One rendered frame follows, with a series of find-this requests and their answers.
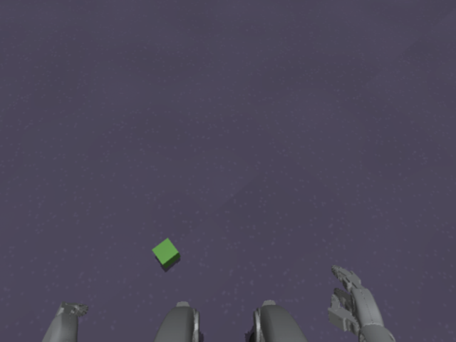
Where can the left robot hand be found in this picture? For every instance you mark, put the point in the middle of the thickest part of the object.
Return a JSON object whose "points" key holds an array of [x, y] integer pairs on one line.
{"points": [[64, 327]]}

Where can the cube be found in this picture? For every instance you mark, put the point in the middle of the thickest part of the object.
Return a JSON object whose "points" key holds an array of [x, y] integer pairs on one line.
{"points": [[166, 253]]}

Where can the right robot hand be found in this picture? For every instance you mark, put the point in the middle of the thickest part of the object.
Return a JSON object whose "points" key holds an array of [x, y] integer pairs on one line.
{"points": [[360, 307]]}

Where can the right robot arm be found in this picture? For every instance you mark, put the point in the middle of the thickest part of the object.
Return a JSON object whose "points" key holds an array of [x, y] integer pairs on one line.
{"points": [[375, 333]]}

